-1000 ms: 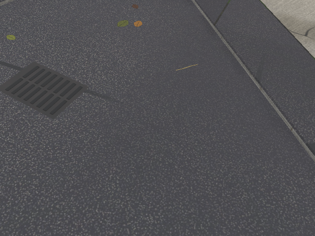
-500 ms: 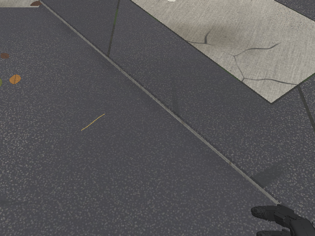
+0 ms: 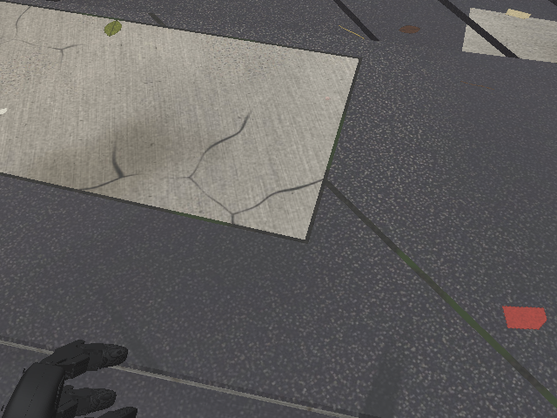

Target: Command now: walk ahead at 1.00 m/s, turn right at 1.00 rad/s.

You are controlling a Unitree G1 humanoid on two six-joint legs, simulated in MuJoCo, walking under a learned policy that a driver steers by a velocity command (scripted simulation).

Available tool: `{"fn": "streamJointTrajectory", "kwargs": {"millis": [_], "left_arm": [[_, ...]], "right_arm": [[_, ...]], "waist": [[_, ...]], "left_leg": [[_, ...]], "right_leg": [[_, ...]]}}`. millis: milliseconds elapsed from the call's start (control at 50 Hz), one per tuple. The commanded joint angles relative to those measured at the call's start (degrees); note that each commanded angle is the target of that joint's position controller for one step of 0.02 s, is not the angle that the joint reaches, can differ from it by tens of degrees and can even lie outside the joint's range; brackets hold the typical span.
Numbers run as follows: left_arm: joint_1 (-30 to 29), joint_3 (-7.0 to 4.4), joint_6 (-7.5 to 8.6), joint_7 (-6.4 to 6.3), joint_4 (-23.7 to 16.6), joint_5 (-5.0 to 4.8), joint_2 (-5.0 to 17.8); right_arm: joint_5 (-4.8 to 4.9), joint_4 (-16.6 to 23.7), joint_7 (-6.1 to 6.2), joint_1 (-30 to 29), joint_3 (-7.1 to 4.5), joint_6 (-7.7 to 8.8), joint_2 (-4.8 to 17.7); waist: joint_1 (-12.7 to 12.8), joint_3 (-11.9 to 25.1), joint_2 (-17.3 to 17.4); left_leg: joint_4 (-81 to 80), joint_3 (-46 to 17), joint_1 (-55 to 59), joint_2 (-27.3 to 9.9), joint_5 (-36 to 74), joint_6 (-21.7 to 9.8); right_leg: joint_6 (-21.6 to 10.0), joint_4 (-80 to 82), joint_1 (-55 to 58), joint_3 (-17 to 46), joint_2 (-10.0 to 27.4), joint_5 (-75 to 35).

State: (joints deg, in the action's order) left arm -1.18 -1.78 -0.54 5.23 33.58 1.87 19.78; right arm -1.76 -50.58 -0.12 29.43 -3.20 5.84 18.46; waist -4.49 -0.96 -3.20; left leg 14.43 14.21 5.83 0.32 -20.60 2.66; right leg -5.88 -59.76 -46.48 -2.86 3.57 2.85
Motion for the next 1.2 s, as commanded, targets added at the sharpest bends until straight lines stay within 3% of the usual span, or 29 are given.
{"fn": "streamJointTrajectory", "kwargs": {"millis": [20, 80, 120, 140, 160, 180, 200, 240, 280, 360, 420, 460, 500, 520, 540, 560, 580, 620, 680, 740, 840, 880, 920, 940, 960, 980, 1020, 1080, 1200], "left_arm": [[-6.38, 1.16, 0.70, 1.13, -4.46, -0.04, -0.38], [0.76, 0.48, 0.90, -0.02, -1.85, -0.22, 1.41], [21.08, -2.14, 1.39, -1.57, 4.27, -0.38, 6.19], [29.08, -4.11, 1.67, -3.10, 7.82, -0.73, 8.39], [24.37, -5.54, 0.94, -4.38, 7.71, -1.88, 13.08], [23.34, -6.28, 0.12, -4.31, 4.60, 0.21, 17.41], [24.83, -6.40, -0.14, -5.02, 4.52, -0.09, 14.85], [21.59, -5.21, 1.24, -5.74, 6.73, -0.43, 9.94], [19.04, -3.83, 3.16, -6.24, 6.50, -1.01, 6.89], [19.69, -3.83, 5.47, -5.86, 7.11, -0.92, 7.29], [20.86, -4.42, 5.47, -4.92, 7.07, -1.50, 8.13], [21.16, -4.90, 5.43, -4.73, 7.63, -2.00, 9.76], [19.34, -5.37, 5.51, -4.56, 7.83, -1.90, 12.36], [16.68, -4.68, 6.39, -4.47, 7.08, -1.23, 9.79], [17.01, -2.44, 7.20, -4.43, 3.43, -2.18, 0.65], [21.90, -1.15, 7.18, -4.04, 2.71, -1.54, 0.14], [21.36, -1.23, 5.93, -4.20, 4.66, -0.23, 1.79], [15.16, -0.85, 4.70, -3.04, 3.08, 1.34, 0.97], [10.74, 0.23, 3.25, -1.76, -0.55, 0.66, -1.70], [5.15, 0.48, 2.74, -1.22, -3.97, 0.40, 0.20], [-0.93, 1.24, 2.82, 0.48, -4.67, 0.02, 0.08], [1.61, 0.54, 2.88, -0.65, -3.40, 0.57, 1.27], [20.40, -1.36, 3.30, -2.27, 2.41, 0.92, 4.14], [30.82, -2.89, 3.47, -3.32, 5.71, 1.69, 8.01], [29.07, -4.07, 3.66, -4.43, 5.70, 2.48, 14.93], [29.18, -4.47, 3.82, -4.79, 4.52, 0.97, 14.60], [22.71, -3.14, 4.87, -5.09, 6.41, 0.66, 7.33], [19.32, -1.55, 6.57, -4.97, 7.68, 0.19, 1.99], [22.15, -0.78, 8.84, -4.41, 11.53, -0.75, -0.15]], "right_arm": [[-0.09, 3.84, 0.40, -4.66, -0.36, 1.45, 5.52], [-0.15, 3.66, 2.00, -2.62, -1.36, -0.31, 10.10], [-0.38, 5.86, 2.22, -7.88, -2.05, -2.13, 12.21], [-0.57, 6.63, 1.41, -9.54, -2.06, -2.61, 11.02], [-1.59, 9.42, 0.34, -10.54, -0.26, -2.22, 3.11], [0.00, 16.49, 0.47, -8.99, -0.01, -0.98, 4.36], [-0.31, 17.32, 0.36, -14.42, 0.38, 0.57, 6.24], [-0.92, 16.72, 0.48, -16.84, 0.81, 0.66, 5.62], [-2.76, 15.79, 0.33, -13.93, 1.19, -1.86, 4.69], [-2.12, 22.11, -0.46, -26.47, 2.85, -3.52, 0.72], [-0.32, 23.46, -1.03, -30.74, 3.82, -3.41, -0.62], [0.22, 22.21, -0.58, -26.79, 2.84, -3.36, 1.99], [0.37, 17.60, 0.78, -9.07, 0.19, -3.06, 7.17], [-0.43, 14.44, 1.95, 4.21, -1.74, -2.79, 10.64], [-2.27, 13.43, 2.38, 8.21, -3.27, -2.31, 16.45], [-2.06, 14.68, 1.66, -2.75, -2.95, -2.32, 14.56], [-1.53, 16.23, 1.17, -11.09, -1.89, -2.48, 7.64], [-1.11, 13.37, 0.54, -11.67, -1.13, -2.06, 3.67], [-0.69, 7.69, -0.10, -8.23, -0.65, -0.47, 2.42], [-0.08, 6.71, -0.30, -9.13, -0.96, 0.78, 4.30], [1.19, 4.81, -1.08, -6.50, -1.71, 0.85, 8.26], [1.17, 3.58, -0.92, -4.14, -2.05, 0.37, 10.70], [1.03, 3.43, -0.22, -4.88, -2.32, -0.82, 12.90], [0.72, 4.60, 0.00, -5.32, -1.63, -0.98, 10.44], [1.15, 8.65, -1.17, -1.80, 0.59, -0.92, -0.10], [1.21, 10.25, -0.66, -4.01, 0.13, -0.50, 3.85], [1.43, 10.42, -0.47, -10.90, 0.43, -0.43, 4.13], [0.29, 8.23, -2.18, -8.02, 0.93, -3.01, 1.78], [1.13, 11.67, -3.52, -21.82, 1.74, -4.38, -0.16]], "waist": [[3.45, -8.29, 4.54], [8.51, -0.87, 9.59], [18.14, 7.96, 10.73], [20.30, 10.25, 5.89], [13.31, 5.97, -7.79], [10.34, 18.04, -7.09], [12.24, 15.05, 2.37], [6.46, 1.11, 8.31], [1.83, -1.80, 9.51], [2.83, -5.77, 5.29], [5.59, -3.42, 3.32], [4.07, 0.41, 1.78], [-5.40, 11.34, 2.95], [-11.88, 17.94, 4.66], [-9.77, 23.07, 21.74], [-1.44, 21.94, 28.41], [1.00, 12.48, 17.08], [1.86, 3.71, 5.43], [4.42, -1.89, 7.32], [5.65, -4.14, 7.41], [4.55, -5.54, 5.79], [5.96, -2.15, 7.69], [15.83, 8.87, 8.81], [20.00, 15.00, 5.73], [12.02, 19.10, -13.34], [13.32, 24.32, -11.29], [9.23, 6.29, 1.73], [3.61, 1.87, 0.01], [4.28, -5.59, 1.39]], "left_leg": [[-7.56, 1.43, -9.32, -11.44, 45.10, -2.32], [7.46, 2.41, -1.13, -13.92, 83.21, -1.39], [32.83, -0.08, -7.69, -16.16, 85.89, -3.19], [53.08, -0.32, -20.18, -12.06, 55.03, -3.37], [74.42, -1.45, -40.08, -1.62, -4.97, -2.10], [84.55, -13.86, -55.95, 0.85, -8.44, -0.56], [79.36, -18.93, -59.10, -2.30, -3.28, -0.86], [69.81, -18.19, -54.83, -5.75, -1.64, -0.47], [64.19, -18.40, -48.15, -8.09, -3.14, 1.39], [49.54, -14.80, -44.97, -9.02, 4.17, 2.46], [33.24, -11.78, -29.01, -4.60, 15.85, 0.84], [27.98, -11.90, -22.05, -1.38, 15.78, -0.95], [23.55, -11.45, -3.42, 1.79, 9.51, -2.28], [22.94, -13.84, 9.62, -2.50, 2.76, -3.37], [10.56, -43.19, 16.62, -19.47, -21.68, -8.15], [-0.83, -66.79, 11.65, -23.50, -26.20, -11.87], [1.51, -59.98, 2.75, -22.65, -32.28, -13.16], [1.26, -47.36, -9.63, -18.76, -19.96, -12.37], [-2.97, -35.35, -16.37, -15.96, -10.06, -11.10], [-9.01, -25.32, -18.54, -15.76, -0.33, -11.70], [-16.26, -10.59, -19.18, -13.45, 18.91, -9.51], [-6.32, -7.95, -9.43, -14.10, 48.40, -8.95], [19.63, -5.66, -10.55, -12.76, 64.22, -7.64], [39.34, -6.68, -23.05, -10.00, 48.19, -7.26], [60.93, -10.30, -42.71, -0.87, -6.65, -5.82], [69.13, -20.41, -48.27, 1.28, -7.02, -7.39], [64.48, -19.03, -51.51, -4.44, 4.83, -7.60], [57.73, -20.13, -42.70, -7.53, 7.08, -5.97], [42.34, -13.07, -47.49, -5.19, 22.44, -6.50]], "right_leg": [[-2.53, 12.28, 8.42, -6.35, -2.12, -2.91], [-5.56, 15.07, 19.73, -9.86, -8.48, 3.50], [-8.85, 18.31, 41.65, -5.88, -10.63, 7.89], [-10.76, 24.19, 56.51, -0.24, -9.31, 8.33], [-12.82, 22.57, 61.59, 16.18, 0.15, 1.91], [-24.31, 33.22, 75.85, 43.05, 9.62, 7.38], [-22.30, 42.86, 70.95, 48.35, 11.16, 18.14], [-18.36, 46.63, 52.07, 40.52, 7.06, 13.04], [-16.71, 46.84, 38.88, 32.48, 2.62, 5.02], [-14.37, 50.31, 25.09, 27.12, -2.49, -0.19], [-11.17, 52.09, 21.10, 24.52, -4.17, -10.38], [-8.74, 45.46, 27.36, 23.93, -3.65, -26.28], [-4.90, 23.07, 29.98, 21.73, -5.00, -40.50], [-3.31, 5.83, 24.58, 18.91, -7.22, -33.87], [-1.15, -15.40, 11.87, 13.89, -14.04, 7.64], [-1.73, -22.66, 4.95, 13.61, -12.55, 17.95], [-1.89, -24.72, 2.40, 11.73, -7.05, 13.87], [-1.17, -20.81, 3.65, 10.18, -3.91, 13.58], [-0.21, -15.35, 1.45, 12.50, -2.56, 17.33], [1.18, -4.58, 0.76, 12.22, -1.36, 9.28], [-0.68, 18.64, 19.63, -0.30, -1.77, -0.11], [-2.29, 21.58, 23.06, -3.15, -4.93, 5.43], [-3.84, 25.86, 44.22, -4.09, -9.37, 8.96], [-3.86, 24.29, 60.46, 3.23, -3.29, 15.55], [-5.76, 33.08, 70.28, 32.74, 13.49, 35.88], [-7.09, 42.90, 70.10, 50.59, 16.31, 37.68], [-6.39, 42.78, 53.45, 32.66, 13.41, 21.52], [-3.62, 48.16, 38.44, 20.49, 9.62, 13.99], [2.37, 54.33, 38.98, -3.06, 2.91, -17.32]]}}
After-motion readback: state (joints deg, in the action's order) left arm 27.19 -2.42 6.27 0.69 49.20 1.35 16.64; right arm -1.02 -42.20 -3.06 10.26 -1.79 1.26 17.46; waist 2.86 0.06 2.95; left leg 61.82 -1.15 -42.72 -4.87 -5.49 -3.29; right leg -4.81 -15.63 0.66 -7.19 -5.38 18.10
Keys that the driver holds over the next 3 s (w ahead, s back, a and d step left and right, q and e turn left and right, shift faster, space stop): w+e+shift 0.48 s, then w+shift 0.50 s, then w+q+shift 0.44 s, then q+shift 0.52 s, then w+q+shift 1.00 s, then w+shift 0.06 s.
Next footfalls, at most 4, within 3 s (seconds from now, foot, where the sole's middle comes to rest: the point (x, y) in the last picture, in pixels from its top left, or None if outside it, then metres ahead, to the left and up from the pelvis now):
0.14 right None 0.31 -0.04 -0.76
0.52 left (263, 308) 0.75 0.01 -0.73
0.94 right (419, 256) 0.88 -0.44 -0.73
1.38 left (438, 147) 1.30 -0.60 -0.73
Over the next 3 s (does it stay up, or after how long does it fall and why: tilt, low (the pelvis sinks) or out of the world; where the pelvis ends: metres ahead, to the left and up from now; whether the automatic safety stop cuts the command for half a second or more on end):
stays up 1.81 -0.37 0.00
